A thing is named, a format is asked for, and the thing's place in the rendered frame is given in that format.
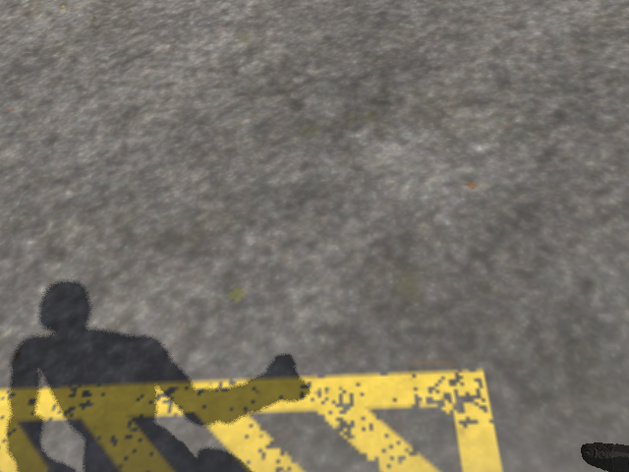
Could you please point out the right robot hand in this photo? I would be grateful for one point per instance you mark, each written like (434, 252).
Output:
(607, 456)

